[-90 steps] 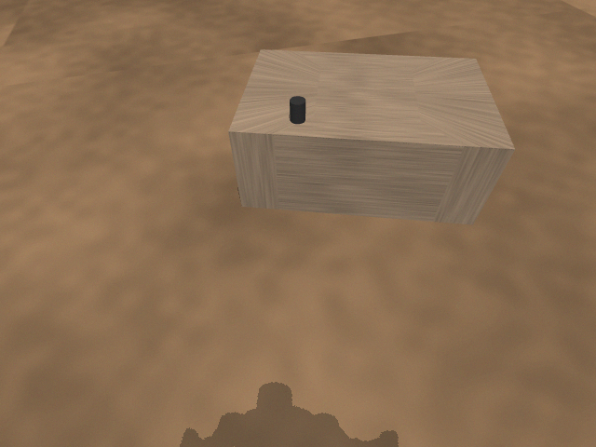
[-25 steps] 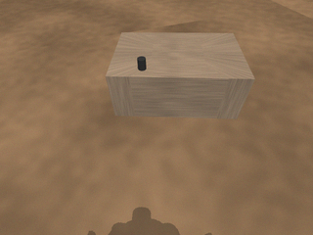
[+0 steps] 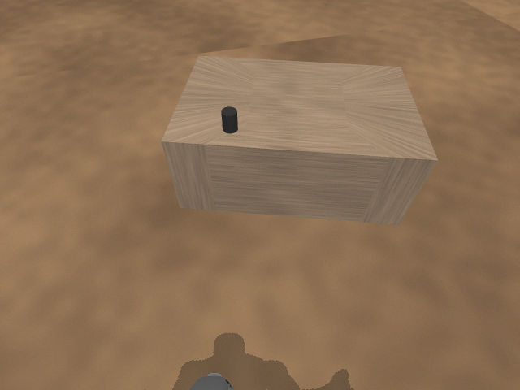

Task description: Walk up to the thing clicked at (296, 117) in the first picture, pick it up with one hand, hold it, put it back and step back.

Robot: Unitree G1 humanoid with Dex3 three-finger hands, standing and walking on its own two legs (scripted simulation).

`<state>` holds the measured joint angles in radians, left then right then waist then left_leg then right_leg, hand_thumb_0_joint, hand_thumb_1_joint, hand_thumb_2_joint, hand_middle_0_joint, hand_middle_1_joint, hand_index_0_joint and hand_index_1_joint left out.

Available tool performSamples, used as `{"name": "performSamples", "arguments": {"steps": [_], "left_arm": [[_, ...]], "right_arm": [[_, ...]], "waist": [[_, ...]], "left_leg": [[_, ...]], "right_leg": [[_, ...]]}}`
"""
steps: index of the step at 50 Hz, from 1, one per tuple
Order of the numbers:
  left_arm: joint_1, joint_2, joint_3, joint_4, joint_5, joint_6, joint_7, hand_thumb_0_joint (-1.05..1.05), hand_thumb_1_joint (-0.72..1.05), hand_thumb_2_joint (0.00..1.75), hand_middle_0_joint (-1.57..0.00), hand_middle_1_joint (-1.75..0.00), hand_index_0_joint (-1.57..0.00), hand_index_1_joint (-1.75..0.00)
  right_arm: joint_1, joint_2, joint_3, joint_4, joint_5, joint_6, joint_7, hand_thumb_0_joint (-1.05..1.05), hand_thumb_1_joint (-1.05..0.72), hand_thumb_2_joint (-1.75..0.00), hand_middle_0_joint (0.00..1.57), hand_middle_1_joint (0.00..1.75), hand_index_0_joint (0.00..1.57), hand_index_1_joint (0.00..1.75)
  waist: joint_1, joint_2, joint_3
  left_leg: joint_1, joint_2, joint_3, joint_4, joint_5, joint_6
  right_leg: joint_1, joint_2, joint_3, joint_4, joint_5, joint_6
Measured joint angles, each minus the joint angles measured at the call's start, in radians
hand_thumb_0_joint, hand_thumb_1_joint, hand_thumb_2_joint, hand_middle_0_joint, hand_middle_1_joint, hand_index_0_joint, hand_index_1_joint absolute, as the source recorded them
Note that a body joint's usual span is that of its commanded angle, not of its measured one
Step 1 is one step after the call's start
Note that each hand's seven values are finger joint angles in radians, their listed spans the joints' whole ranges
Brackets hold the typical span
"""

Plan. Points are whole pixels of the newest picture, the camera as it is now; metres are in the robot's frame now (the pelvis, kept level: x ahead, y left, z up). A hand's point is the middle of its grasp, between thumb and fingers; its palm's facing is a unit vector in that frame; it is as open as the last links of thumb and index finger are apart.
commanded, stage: walk up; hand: left
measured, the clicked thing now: (229, 120) +1.10 +0.19 -0.30
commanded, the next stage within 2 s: none
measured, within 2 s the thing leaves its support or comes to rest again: neither
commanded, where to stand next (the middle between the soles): +0.68 +0.00 m, yaw -2 degrees
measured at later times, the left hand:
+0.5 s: hand (142, 292) +0.31 +0.26 -0.12, palm faces -0.04 -0.90 -0.44, open 7.3 cm
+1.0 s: hand (152, 232) +0.46 +0.29 -0.15, palm faces -0.08 -0.94 -0.33, open 7.3 cm
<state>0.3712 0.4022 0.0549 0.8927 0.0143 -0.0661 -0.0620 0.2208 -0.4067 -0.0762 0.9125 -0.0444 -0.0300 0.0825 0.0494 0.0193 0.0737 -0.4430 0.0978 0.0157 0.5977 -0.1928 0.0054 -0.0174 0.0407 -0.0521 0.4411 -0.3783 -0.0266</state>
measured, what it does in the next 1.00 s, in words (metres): walks ahead: left foot, then right foot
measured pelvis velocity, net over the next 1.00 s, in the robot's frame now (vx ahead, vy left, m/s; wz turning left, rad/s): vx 0.40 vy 0.02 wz -0.03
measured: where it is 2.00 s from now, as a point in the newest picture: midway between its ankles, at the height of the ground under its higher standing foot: (269, 283)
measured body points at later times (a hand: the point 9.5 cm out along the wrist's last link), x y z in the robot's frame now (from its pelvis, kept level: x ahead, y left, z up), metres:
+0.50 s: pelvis +0.22 -0.03 -0.02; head +0.22 -0.05 +0.43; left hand +0.31 +0.31 -0.10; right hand +0.25 -0.36 -0.14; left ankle +0.16 +0.12 -0.69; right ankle +0.28 -0.15 -0.73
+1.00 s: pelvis +0.40 +0.02 +0.00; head +0.42 +0.05 +0.45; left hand +0.47 +0.34 -0.13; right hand +0.46 -0.30 -0.08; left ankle +0.45 +0.11 -0.73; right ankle +0.42 -0.13 -0.67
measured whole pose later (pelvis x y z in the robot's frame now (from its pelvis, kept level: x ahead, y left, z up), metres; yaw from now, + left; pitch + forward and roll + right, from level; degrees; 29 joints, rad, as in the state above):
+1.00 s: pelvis +0.40 +0.02 +0.00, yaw -2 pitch -3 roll +0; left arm 0.31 0.44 0.04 0.90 0.00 -0.05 -0.04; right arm 0.29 -0.38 -0.05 0.84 -0.01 -0.08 0.05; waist -0.01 -0.07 0.09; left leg -0.24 0.01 0.11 0.52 -0.23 0.05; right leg -0.47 -0.06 0.02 1.04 -0.32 -0.03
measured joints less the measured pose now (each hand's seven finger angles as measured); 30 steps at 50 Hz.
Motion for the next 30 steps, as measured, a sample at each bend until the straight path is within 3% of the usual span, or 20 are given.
{"name": "performSamples", "arguments": {"steps": [3, 6, 8, 13, 17, 21, 22, 24, 27, 30], "left_arm": [[0.000, 0.015, -0.003, -0.004, -0.005, 0.010, 0.011, 0.01, 0.91, 0.90, -0.21, -0.30, -0.21, -0.30], [-0.022, 0.015, -0.012, 0.008, -0.012, 0.024, 0.024, 0.01, 0.91, 0.90, -0.21, -0.30, -0.21, -0.30], [-0.032, 0.025, -0.015, 0.006, -0.015, 0.020, 0.023, 0.01, 0.91, 0.90, -0.20, -0.30, -0.21, -0.30], [-0.058, 0.037, -0.005, -0.013, -0.007, 0.014, 0.000, 0.01, 0.91, 0.90, -0.20, -0.30, -0.21, -0.30], [-0.084, 0.034, 0.004, -0.019, 0.002, 0.011, -0.018, 0.01, 0.91, 0.90, -0.20, -0.30, -0.21, -0.30], [-0.075, 0.051, 0.019, -0.026, 0.008, -0.007, -0.022, 0.00, 0.91, 0.90, -0.20, -0.30, -0.21, -0.30], [-0.079, 0.049, 0.026, -0.027, 0.011, -0.014, -0.016, 0.00, 0.91, 0.90, -0.20, -0.30, -0.21, -0.30], [-0.084, 0.038, 0.024, -0.037, 0.005, -0.024, -0.002, 0.00, 0.91, 0.90, -0.20, -0.30, -0.21, -0.30], [-0.074, 0.007, 0.005, -0.043, -0.005, -0.026, 0.007, 0.00, 0.91, 0.90, -0.20, -0.30, -0.21, -0.30], [-0.051, -0.006, -0.008, -0.040, -0.005, -0.021, 0.011, 0.00, 0.91, 0.90, -0.20, -0.30, -0.21, -0.30]], "right_arm": [[-0.024, 0.015, -0.003, -0.025, -0.003, -0.026, -0.010, 0.01, -0.91, -0.90, 0.21, 0.30, 0.20, 0.30], [-0.027, 0.032, 0.001, -0.074, 0.013, -0.050, -0.018, 0.01, -0.91, -0.90, 0.21, 0.30, 0.20, 0.30], [-0.012, 0.043, 0.013, -0.093, 0.026, -0.050, -0.023, 0.01, -0.91, -0.90, 0.21, 0.30, 0.20, 0.30], [0.043, 0.032, 0.027, -0.103, 0.027, -0.049, -0.027, 0.01, -0.90, -0.90, 0.21, 0.30, 0.20, 0.30], [0.088, -0.002, 0.021, -0.095, 0.025, -0.042, -0.022, 0.01, -0.90, -0.90, 0.21, 0.30, 0.21, 0.30], [0.131, -0.026, 0.015, -0.078, 0.026, -0.022, -0.022, 0.01, -0.90, -0.90, 0.21, 0.30, 0.20, 0.30], [0.135, -0.031, 0.013, -0.070, 0.025, -0.016, -0.026, 0.01, -0.90, -0.90, 0.21, 0.30, 0.20, 0.30], [0.122, -0.034, 0.013, -0.043, 0.024, 0.002, -0.035, 0.01, -0.90, -0.90, 0.21, 0.30, 0.20, 0.30], [0.093, -0.043, 0.017, -0.023, 0.034, 0.008, -0.037, 0.01, -0.91, -0.90, 0.21, 0.30, 0.20, 0.30], [0.073, -0.038, 0.018, -0.030, 0.035, -0.003, -0.026, 0.01, -0.91, -0.90, 0.21, 0.30, 0.20, 0.30]], "waist": [[-0.001, -0.052, 0.020], [-0.027, -0.061, 0.028], [-0.037, -0.072, 0.025], [-0.053, -0.071, 0.010], [-0.069, -0.039, 0.006], [-0.074, -0.012, -0.024], [-0.072, 0.008, -0.025], [-0.059, 0.028, -0.017], [-0.039, 0.052, -0.005], [-0.028, 0.054, -0.002]], "left_leg": [[0.053, -0.043, 0.041, -0.023, 0.072, 0.010], [0.084, -0.048, 0.056, 0.011, 0.000, 0.014], [0.135, -0.051, 0.070, -0.025, -0.014, 0.016], [0.242, -0.058, 0.093, -0.104, -0.042, 0.015], [0.293, -0.051, 0.093, -0.096, -0.102, 0.006], [0.297, -0.024, 0.077, 0.038, -0.239, -0.005], [0.270, -0.007, 0.056, 0.126, -0.267, 0.012], [0.184, -0.033, -0.003, 0.343, -0.293, 0.022], [0.066, -0.065, -0.023, 0.497, -0.251, 0.025], [-0.009, -0.053, -0.009, 0.427, -0.201, 0.016]], "right_leg": [[-0.039, -0.053, 0.021, 0.201, -0.093, -0.003], [-0.209, -0.018, 0.091, 0.572, -0.101, -0.021], [-0.305, -0.024, 0.099, 0.671, -0.056, -0.020], [-0.442, -0.105, 0.061, 0.514, 0.020, 0.012], [-0.453, -0.136, 0.044, 0.301, 0.121, 0.011], [-0.377, -0.119, 0.020, 0.187, 0.179, 0.006], [-0.378, -0.105, 0.006, 0.223, 0.163, 0.015], [-0.371, -0.096, -0.010, 0.277, 0.109, 0.017], [-0.311, -0.090, -0.017, 0.232, 0.095, 0.011], [-0.247, -0.089, -0.020, 0.159, 0.099, 0.010]]}}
